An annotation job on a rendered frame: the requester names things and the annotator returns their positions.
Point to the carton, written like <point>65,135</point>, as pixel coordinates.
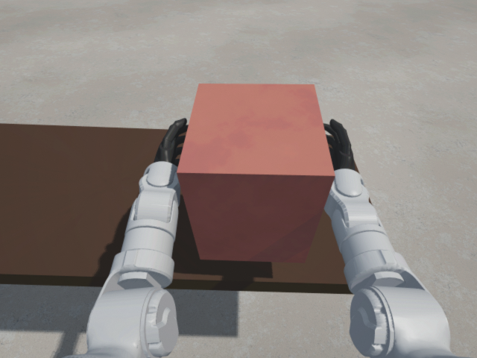
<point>255,171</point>

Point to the table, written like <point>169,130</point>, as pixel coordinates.
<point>66,194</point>

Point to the right robot forearm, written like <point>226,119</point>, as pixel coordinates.
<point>369,257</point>

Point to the left robot forearm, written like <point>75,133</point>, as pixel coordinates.
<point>146,254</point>

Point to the robot right upper arm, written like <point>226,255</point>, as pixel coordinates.
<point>396,322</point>

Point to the right robot hand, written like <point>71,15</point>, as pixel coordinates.
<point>341,152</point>

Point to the robot left upper arm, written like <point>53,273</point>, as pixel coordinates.
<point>132,323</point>

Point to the left robot hand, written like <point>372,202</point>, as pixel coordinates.
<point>168,150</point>

